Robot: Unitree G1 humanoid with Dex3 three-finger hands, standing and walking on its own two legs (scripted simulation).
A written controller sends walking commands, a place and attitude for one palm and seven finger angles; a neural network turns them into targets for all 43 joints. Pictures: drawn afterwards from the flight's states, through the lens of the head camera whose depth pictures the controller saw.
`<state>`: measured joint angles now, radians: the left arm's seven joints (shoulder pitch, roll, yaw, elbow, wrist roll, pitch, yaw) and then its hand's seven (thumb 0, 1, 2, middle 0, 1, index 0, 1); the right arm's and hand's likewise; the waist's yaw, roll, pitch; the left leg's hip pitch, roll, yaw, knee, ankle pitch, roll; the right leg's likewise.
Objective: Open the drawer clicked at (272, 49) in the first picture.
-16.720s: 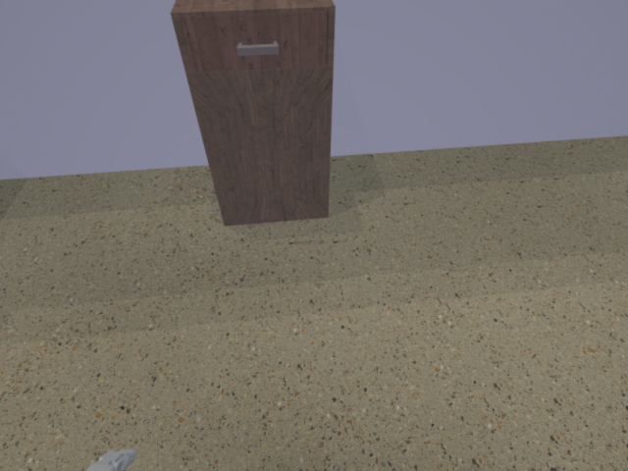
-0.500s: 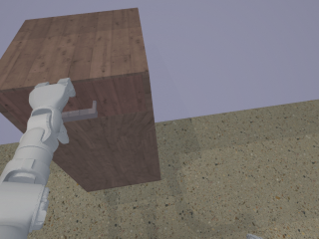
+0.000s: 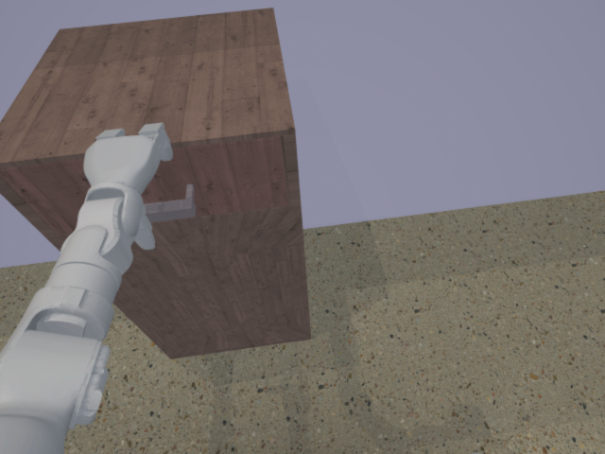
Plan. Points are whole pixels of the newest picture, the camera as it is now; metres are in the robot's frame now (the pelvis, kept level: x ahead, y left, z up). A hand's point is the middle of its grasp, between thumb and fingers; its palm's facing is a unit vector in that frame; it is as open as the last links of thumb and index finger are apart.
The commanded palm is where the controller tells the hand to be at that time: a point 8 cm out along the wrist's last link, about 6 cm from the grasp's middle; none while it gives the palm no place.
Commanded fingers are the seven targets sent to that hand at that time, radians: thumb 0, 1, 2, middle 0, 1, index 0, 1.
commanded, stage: move the hooked fingers above the handle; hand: left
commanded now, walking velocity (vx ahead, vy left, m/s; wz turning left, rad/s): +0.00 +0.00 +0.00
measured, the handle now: (156, 203) +0.49 +0.26 +0.03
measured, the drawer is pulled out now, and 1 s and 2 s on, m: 0.00 0.00 0.00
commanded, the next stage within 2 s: lower the fingers behind the handle in 0.04 s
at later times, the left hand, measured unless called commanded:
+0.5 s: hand (127, 214) +0.44 +0.28 +0.06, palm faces +0.05 -0.02 -1.00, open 13.8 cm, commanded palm +0.41 +0.28 +0.11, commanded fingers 0.00 -0.50 0.30 -0.30 -1.20 -0.30 -1.20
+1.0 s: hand (128, 232) +0.42 +0.28 +0.03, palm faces +0.01 +0.00 -1.00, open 13.9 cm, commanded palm +0.41 +0.27 +0.08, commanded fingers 0.00 -0.50 0.30 -0.30 -1.20 -0.30 -1.20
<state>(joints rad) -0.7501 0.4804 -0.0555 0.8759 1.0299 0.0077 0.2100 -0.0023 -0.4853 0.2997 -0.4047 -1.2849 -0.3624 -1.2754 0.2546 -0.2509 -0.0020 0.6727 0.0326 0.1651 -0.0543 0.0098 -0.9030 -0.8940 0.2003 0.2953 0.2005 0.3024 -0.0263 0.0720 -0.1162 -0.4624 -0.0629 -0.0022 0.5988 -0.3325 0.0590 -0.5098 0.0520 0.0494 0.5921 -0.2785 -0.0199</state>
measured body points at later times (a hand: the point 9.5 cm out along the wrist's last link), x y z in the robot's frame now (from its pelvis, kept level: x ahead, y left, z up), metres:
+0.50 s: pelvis +0.00 +0.01 -0.01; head +0.07 +0.00 +0.44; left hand +0.43 +0.28 +0.11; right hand +0.08 -0.28 -0.13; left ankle -0.03 +0.08 -0.73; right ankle +0.00 -0.11 -0.73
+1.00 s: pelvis +0.00 +0.01 -0.02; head +0.07 +0.00 +0.43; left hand +0.42 +0.28 +0.09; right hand +0.08 -0.26 -0.15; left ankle -0.03 +0.08 -0.73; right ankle +0.00 -0.11 -0.73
